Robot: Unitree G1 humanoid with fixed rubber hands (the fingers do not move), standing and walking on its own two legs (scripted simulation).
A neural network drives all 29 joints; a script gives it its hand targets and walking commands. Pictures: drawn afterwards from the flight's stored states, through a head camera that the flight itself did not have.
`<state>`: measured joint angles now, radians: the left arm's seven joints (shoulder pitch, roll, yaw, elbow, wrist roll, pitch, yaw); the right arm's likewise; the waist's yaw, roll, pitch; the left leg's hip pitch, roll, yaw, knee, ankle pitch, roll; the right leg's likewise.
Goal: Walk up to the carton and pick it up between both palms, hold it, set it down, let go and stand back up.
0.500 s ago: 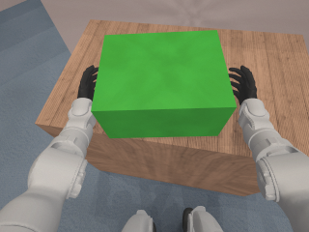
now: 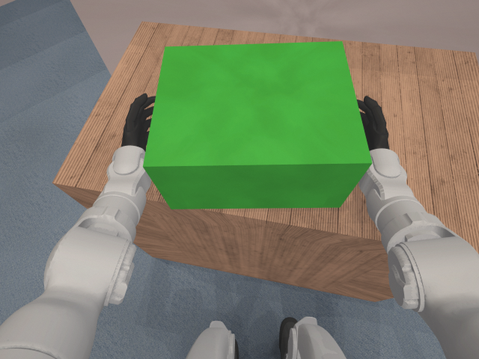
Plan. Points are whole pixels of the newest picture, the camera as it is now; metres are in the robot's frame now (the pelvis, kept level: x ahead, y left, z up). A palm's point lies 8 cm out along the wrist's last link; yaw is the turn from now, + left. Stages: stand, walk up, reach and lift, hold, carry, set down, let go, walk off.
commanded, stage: reach and lift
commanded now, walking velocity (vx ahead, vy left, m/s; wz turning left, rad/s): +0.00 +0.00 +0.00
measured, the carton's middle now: (253, 128) +0.49 +0.02 +0.03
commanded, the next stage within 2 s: none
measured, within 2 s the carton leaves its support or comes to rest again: leaves its support in 1.34 s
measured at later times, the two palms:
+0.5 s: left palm (138, 142) +0.45 +0.21 +0.05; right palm (377, 143) +0.45 -0.19 +0.04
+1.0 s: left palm (139, 164) +0.40 +0.20 +0.05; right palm (388, 165) +0.41 -0.20 +0.04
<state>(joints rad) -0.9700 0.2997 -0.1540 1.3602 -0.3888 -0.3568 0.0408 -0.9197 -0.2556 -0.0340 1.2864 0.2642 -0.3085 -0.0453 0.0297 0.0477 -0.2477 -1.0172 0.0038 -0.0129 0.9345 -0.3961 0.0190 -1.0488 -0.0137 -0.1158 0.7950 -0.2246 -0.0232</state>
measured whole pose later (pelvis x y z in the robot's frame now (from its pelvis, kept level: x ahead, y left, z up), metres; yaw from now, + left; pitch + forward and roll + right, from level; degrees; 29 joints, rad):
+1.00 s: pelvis +0.00 +0.00 +0.03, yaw +2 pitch +21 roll -2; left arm -0.85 0.21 -0.06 1.56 -0.33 -0.61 0.02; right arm -0.76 -0.20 -0.19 1.27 0.00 -0.42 -0.01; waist -0.02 0.09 -0.21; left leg -0.81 -0.02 -0.02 0.77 -0.33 0.03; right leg -0.84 -0.03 -0.12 0.66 -0.18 -0.02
